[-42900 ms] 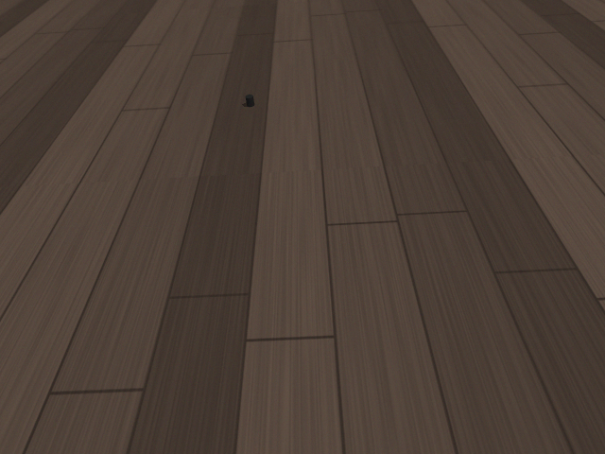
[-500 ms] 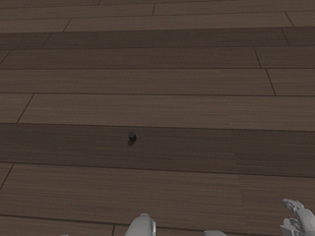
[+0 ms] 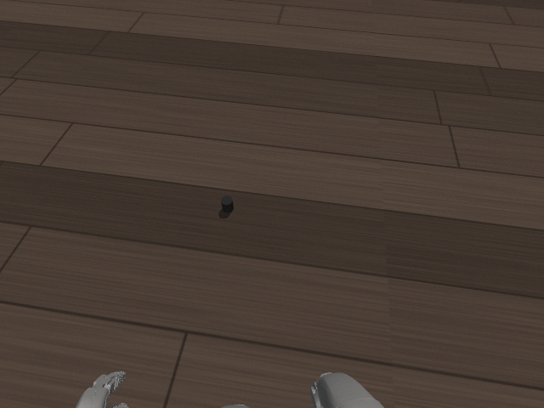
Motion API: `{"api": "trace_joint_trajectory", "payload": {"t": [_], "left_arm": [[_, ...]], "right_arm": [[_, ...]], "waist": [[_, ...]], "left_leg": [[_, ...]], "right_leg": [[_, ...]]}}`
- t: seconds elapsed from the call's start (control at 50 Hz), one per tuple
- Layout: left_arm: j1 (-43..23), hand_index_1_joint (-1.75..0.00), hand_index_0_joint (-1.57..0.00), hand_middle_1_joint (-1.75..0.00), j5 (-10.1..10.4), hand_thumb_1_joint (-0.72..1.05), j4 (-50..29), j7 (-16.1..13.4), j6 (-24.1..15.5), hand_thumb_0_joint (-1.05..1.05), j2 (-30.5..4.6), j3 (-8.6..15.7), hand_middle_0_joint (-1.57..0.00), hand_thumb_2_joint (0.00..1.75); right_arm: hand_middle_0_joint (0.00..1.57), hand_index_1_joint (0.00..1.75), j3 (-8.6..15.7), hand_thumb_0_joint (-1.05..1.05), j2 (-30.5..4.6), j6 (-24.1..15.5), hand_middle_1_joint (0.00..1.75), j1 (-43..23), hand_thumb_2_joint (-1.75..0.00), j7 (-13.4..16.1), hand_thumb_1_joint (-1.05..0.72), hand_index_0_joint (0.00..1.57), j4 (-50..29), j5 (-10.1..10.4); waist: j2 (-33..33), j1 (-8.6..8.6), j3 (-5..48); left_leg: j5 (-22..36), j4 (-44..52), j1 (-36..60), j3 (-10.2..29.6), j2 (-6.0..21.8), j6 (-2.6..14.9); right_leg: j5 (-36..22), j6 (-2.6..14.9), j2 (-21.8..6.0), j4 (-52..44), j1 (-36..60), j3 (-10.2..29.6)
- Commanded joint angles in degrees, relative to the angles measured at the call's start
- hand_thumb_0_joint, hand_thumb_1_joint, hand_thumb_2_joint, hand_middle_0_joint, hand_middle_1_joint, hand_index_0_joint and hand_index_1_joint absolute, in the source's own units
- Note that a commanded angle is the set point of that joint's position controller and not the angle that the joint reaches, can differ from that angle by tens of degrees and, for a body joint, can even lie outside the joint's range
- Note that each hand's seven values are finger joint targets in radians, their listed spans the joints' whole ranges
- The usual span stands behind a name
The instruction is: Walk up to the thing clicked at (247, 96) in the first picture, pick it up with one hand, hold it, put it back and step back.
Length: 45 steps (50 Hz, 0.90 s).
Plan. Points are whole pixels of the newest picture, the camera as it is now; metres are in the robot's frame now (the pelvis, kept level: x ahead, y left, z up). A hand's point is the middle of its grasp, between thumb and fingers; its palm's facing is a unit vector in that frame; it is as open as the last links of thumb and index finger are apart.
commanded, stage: step back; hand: left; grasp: from above
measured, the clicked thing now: (227, 204) +0.97 +0.22 -0.73
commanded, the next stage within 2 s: stand in 1.34 s
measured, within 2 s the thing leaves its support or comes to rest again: neither
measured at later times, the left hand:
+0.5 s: hand out of the picture -0.06 +0.25 -0.14, palm faces +0.03 -0.91 -0.42, open 7.4 cm
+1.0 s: hand out of the picture -0.04 +0.20 -0.13, palm faces +0.06 -0.92 -0.39, open 7.4 cm
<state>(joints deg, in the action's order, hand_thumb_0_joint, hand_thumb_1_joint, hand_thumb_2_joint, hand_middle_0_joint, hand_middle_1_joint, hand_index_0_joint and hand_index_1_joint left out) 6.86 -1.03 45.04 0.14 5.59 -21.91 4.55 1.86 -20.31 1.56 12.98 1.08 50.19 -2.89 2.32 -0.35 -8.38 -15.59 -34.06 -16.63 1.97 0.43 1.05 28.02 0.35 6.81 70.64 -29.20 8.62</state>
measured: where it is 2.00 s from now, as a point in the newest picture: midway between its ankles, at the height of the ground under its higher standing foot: outside the picture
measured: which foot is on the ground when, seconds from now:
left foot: down 0.00-0.22, up 0.24-0.48, down 0.50-0.82, up 0.84-1.00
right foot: up 0.00-0.16, down 0.18-0.52, up 0.54-0.76, down 0.78-1.00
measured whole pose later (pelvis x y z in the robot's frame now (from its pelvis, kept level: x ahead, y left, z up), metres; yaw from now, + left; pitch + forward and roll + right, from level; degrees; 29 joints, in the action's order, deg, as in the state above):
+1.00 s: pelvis -0.10 -0.07 +0.00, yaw +2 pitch -3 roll +0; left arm 11.2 -2.0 55.6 0.8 -2.7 -18.8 3.1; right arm 3.5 -23.5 0.6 14.8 -0.3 56.6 -1.7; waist -3.5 1.6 -3.4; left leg -24.4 -52.0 -21.9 6.6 -1.0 0.4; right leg 15.1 2.2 0.0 31.9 -14.0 -4.0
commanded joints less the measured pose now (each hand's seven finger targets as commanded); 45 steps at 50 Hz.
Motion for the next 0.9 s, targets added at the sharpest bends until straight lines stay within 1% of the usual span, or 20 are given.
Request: {"api": "trace_joint_trajectory", "payload": {"t": [0.0,0.14,0.16,0.18,0.2,0.22,0.3,0.4,0.46,0.48,0.5,0.52,0.54,0.6,0.68,0.76,0.8,0.82,0.84,0.88], "left_arm": [[2.22,-0.30,-0.20,-0.30,-0.32,0.90,-4.16,-1.01,-2.06,0.00,-10.08,3.34,-0.20,0.90],[9.19,-0.30,-0.20,-0.30,-0.36,0.90,2.77,-0.87,-5.39,0.00,-9.56,2.33,-0.20,0.90],[10.50,-0.30,-0.20,-0.30,-0.85,0.90,4.30,-0.97,-5.74,0.00,-10.83,2.84,-0.20,0.90],[10.21,-0.30,-0.20,-0.30,-1.70,0.90,4.38,-0.92,-6.10,0.00,-14.67,3.86,-0.20,0.90],[6.84,-0.30,-0.20,-0.30,-1.76,0.90,2.34,-0.84,-5.96,0.00,-19.87,4.95,-0.20,0.90],[2.00,-0.30,-0.20,-0.30,-2.14,0.90,0.76,-1.00,-5.76,0.00,-23.43,5.10,-0.20,0.90],[-2.14,-0.30,-0.20,-0.30,-1.57,0.90,1.03,-1.42,-6.83,0.00,-14.17,3.32,-0.20,0.90],[4.34,-0.30,-0.20,-0.30,-2.10,0.90,3.00,-0.59,-7.23,0.00,-15.73,4.07,-0.20,0.90],[1.74,-0.30,-0.20,-0.30,-1.54,0.90,2.36,-0.06,-6.18,0.00,-14.62,2.77,-0.20,0.90],[3.82,-0.30,-0.20,-0.30,-1.42,0.90,2.63,-0.09,-5.94,0.00,-11.59,1.72,-0.20,0.90],[5.68,-0.30,-0.20,-0.30,-0.66,0.90,2.48,-0.01,-5.99,0.00,-7.54,0.86,-0.20,0.90],[1.49,-0.30,-0.20,-0.30,-0.40,0.90,2.37,-0.38,-6.27,0.00,-11.16,1.87,-0.20,0.90],[-1.69,-0.30,-0.20,-0.30,-0.93,0.90,2.61,-0.36,-6.68,0.00,-14.81,2.75,-0.20,0.90],[2.66,-0.30,-0.20,-0.30,-0.25,0.90,4.12,0.56,-7.48,0.00,-12.75,2.35,-0.20,0.90],[2.24,-0.30,-0.20,-0.30,-0.21,0.90,4.65,1.12,-7.80,0.00,-11.38,2.43,-0.20,0.90],[8.68,-0.30,-0.20,-0.30,-0.53,0.90,8.60,-0.16,-8.78,0.00,-10.73,2.65,-0.20,0.90],[11.16,-0.30,-0.20,-0.30,-1.78,0.90,8.26,-1.10,-9.46,0.00,-17.51,4.30,-0.20,0.90],[5.75,-0.30,-0.20,-0.30,-1.59,0.90,6.75,-1.04,-9.16,0.00,-19.42,4.57,-0.20,0.90],[3.19,-0.30,-0.20,-0.30,-1.41,0.90,5.80,-0.80,-9.10,0.00,-19.37,4.51,-0.20,0.90],[1.35,-0.30,-0.20,-0.30,-0.84,0.90,5.24,-0.77,-9.67,0.00,-15.22,3.36,-0.20,0.90]], "right_arm": [[0.20,0.30,4.63,0.00,-14.97,-1.79,0.30,-2.46,-0.90,1.32,-0.90,0.20,-5.97,0.63],[0.20,0.30,5.06,0.00,-17.52,0.23,0.30,-4.78,-0.90,0.27,-0.90,0.20,-5.85,0.94],[0.20,0.30,4.55,0.00,-15.86,0.63,0.30,-4.54,-0.90,0.04,-0.90,0.20,-5.48,1.19],[0.20,0.30,3.61,0.00,-12.83,0.58,0.30,-4.37,-0.90,-0.08,-0.90,0.20,-6.49,1.49],[0.20,0.30,3.06,0.00,-10.86,0.35,0.30,-5.78,-0.90,0.28,-0.90,0.20,-7.99,1.69],[0.20,0.30,4.49,0.00,-14.23,0.47,0.30,-8.65,-0.90,0.92,-0.90,0.20,-7.02,1.48],[0.20,0.30,3.65,0.00,-12.70,-0.48,0.30,-4.29,-0.90,-0.19,-0.90,0.20,-2.62,2.45],[0.20,0.30,3.38,0.00,-12.04,-2.37,0.30,-5.03,-0.90,-1.36,-0.90,0.20,-1.89,1.15],[0.20,0.30,4.65,0.00,-12.28,-3.53,0.30,1.25,-0.90,-1.32,-0.90,0.20,1.46,0.89],[0.20,0.30,5.55,0.00,-13.28,-4.04,0.30,3.07,-0.90,-1.08,-0.90,0.20,2.27,0.48],[0.20,0.30,6.38,0.00,-16.76,-4.35,0.30,3.90,-0.90,-0.86,-0.90,0.20,2.18,-0.43],[0.20,0.30,7.12,0.00,-22.67,-4.41,0.30,3.17,-0.90,-1.04,-0.90,0.20,1.26,-0.05],[0.20,0.30,7.51,0.00,-22.92,-4.46,0.30,2.12,-0.90,-1.25,-0.90,0.20,1.13,0.73],[0.20,0.30,5.47,0.00,-15.74,-4.95,0.30,-0.93,-0.90,-1.22,-0.90,0.20,0.24,0.31],[0.20,0.30,5.55,0.00,-16.48,-4.56,0.30,0.98,-0.90,-1.53,-0.90,0.20,0.71,0.52],[0.20,0.30,3.80,0.00,-12.27,-2.71,0.30,-2.23,-0.90,-1.51,-0.90,0.20,-0.50,1.57],[0.20,0.30,1.71,0.00,-6.51,-2.64,0.30,-0.62,-0.90,-0.95,-0.90,0.20,-1.88,2.06],[0.20,0.30,3.25,0.00,-11.20,-2.02,0.30,0.32,-0.90,-0.19,-0.90,0.20,-0.12,1.41],[0.20,0.30,4.28,0.00,-13.83,-1.97,0.30,2.08,-0.90,-0.12,-0.90,0.20,1.11,1.34],[0.20,0.30,4.07,0.00,-13.51,-2.08,0.30,3.64,-0.90,-0.56,-0.90,0.20,3.21,1.78]], "waist": [[-9.54,0.65,8.79],[-14.54,1.31,16.04],[-11.09,1.66,15.92],[-1.88,1.32,13.10],[8.75,1.90,9.59],[12.59,4.10,5.73],[5.38,0.08,1.95],[9.93,4.47,3.52],[6.58,0.27,5.91],[0.51,-0.10,7.90],[-11.90,0.41,9.02],[-11.74,-1.42,5.69],[-9.18,-1.92,0.80],[-7.96,0.72,1.56],[-12.39,-0.87,3.83],[-7.90,3.71,7.99],[9.55,5.00,8.70],[4.26,3.87,6.56],[3.61,2.72,2.65],[0.76,1.06,0.67]], "left_leg": [[29.04,6.25,10.47,10.52,12.46,11.44],[13.57,-0.09,7.79,6.19,11.05,9.11],[10.04,-4.29,3.45,4.47,8.61,7.09],[-1.19,-10.81,-9.59,3.09,3.51,3.61],[-16.09,-15.02,-17.07,2.49,-3.11,0.08],[-18.06,-23.16,-8.46,7.19,-1.02,-1.46],[-7.90,-25.22,-10.18,5.94,-4.34,-1.33],[-13.77,-5.74,-10.36,0.90,-1.83,-2.51],[-6.74,12.86,7.33,-1.64,-2.72,-0.47],[-5.54,15.38,15.33,4.96,-0.34,0.54],[-15.36,20.62,18.80,23.02,10.38,3.77],[-29.30,23.07,12.38,36.69,18.74,11.23],[-33.42,25.20,3.14,37.74,21.04,14.83],[-13.05,19.64,7.93,19.18,11.68,9.47],[-9.69,17.58,3.07,15.03,10.65,9.12],[-5.53,2.98,-6.69,6.49,5.66,4.91],[-16.11,-16.48,-19.36,3.81,-6.06,0.45],[-18.18,-21.22,-15.33,6.45,-1.93,0.12],[-18.18,-23.17,-13.03,6.05,-0.17,0.08],[-11.25,-21.17,-12.36,8.35,0.90,-0.08]], "right_leg": [[1.52,-1.94,-1.79,-3.61,-1.45,0.90],[-9.47,0.00,-5.07,-48.46,18.63,-9.51],[-12.25,0.81,-5.63,-51.54,22.94,-6.77],[-8.92,3.09,-11.66,-49.92,25.82,6.25],[0.55,8.18,-22.73,-53.27,18.14,19.64],[6.57,15.29,-30.87,-56.98,1.23,27.59],[-10.56,8.89,-18.02,-48.99,8.52,4.30],[7.60,9.69,-19.24,-50.66,18.84,7.85],[3.02,7.59,-17.99,-44.04,11.17,3.47],[-1.14,5.45,-15.16,-35.65,6.13,-0.28],[1.51,2.13,-8.75,-22.33,-2.74,-6.71],[4.21,1.15,-7.27,-17.95,-8.33,-8.36],[3.89,1.47,-10.24,-15.07,-4.31,-4.18],[-1.93,1.39,-10.44,-20.64,-3.03,-5.91],[-3.38,0.52,-8.21,-29.35,7.16,-9.65],[-13.38,0.96,-5.33,-45.74,26.72,-11.69],[-1.56,5.87,-23.76,-56.31,31.20,18.47],[10.98,10.87,-30.49,-58.97,20.64,23.46],[15.75,13.77,-31.21,-59.78,13.87,24.85],[7.84,9.70,-24.69,-58.25,14.43,14.49]]}}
